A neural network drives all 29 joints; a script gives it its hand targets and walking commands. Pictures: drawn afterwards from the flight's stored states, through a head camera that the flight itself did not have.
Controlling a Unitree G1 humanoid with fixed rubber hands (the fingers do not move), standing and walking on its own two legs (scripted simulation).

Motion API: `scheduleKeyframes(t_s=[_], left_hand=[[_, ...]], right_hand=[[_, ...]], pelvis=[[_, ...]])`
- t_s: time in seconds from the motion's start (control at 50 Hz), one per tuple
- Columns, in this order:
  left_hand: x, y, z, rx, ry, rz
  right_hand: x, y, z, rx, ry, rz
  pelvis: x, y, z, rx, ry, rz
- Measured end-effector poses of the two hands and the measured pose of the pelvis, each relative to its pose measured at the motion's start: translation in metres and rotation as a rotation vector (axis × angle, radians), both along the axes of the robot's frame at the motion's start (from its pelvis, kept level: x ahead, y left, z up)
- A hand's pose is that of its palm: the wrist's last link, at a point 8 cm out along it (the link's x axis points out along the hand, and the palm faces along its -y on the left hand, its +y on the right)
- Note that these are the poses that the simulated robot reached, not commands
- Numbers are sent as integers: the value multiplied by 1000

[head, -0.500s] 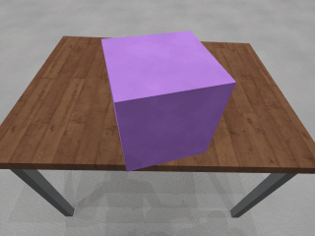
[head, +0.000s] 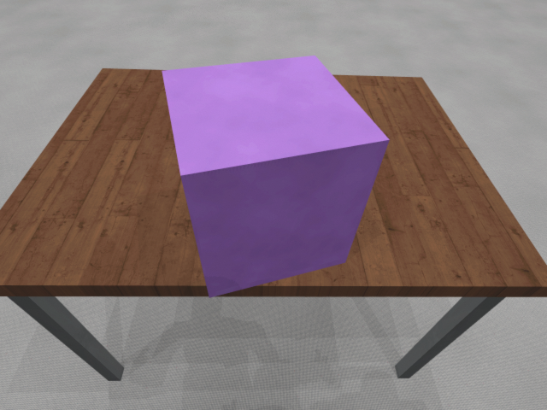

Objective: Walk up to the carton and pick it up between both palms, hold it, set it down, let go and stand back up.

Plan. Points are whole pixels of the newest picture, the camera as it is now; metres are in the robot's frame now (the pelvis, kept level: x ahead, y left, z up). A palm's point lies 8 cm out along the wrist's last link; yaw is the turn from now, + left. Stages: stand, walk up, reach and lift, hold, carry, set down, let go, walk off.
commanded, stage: walk up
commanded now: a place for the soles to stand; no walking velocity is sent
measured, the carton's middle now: (262, 176) +0.48 +0.02 +0.09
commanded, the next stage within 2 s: reach and lift in 0.72 s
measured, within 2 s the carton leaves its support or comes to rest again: neither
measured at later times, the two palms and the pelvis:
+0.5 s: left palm out of the picture +0.09 +0.30 -0.08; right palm out of the picture +0.07 -0.33 -0.09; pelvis +0.00 -0.01 +0.00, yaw +0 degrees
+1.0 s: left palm out of the picture +0.17 +0.28 -0.06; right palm out of the picture +0.11 -0.33 -0.09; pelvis +0.00 -0.02 +0.00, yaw -1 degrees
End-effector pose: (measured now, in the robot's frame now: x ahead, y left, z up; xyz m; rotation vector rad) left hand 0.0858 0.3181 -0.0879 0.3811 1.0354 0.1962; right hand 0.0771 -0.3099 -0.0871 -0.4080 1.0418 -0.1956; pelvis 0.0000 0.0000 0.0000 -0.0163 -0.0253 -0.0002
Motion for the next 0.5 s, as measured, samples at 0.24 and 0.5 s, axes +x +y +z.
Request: scheduleKeyframes(t_s=[0.24, 0.5], left_hand=[[-2, -7, 2, 3, 6, -5], [2, -16, 3, 1, 12, -14]], right_hand=[[-5, -8, -5, 7, 11, -9], [-7, -17, -5, 3, 20, -15]], pelvis=[[-3, -7, -1, 13, 0, -3], [-2, -15, 0, 30, 9, -8]])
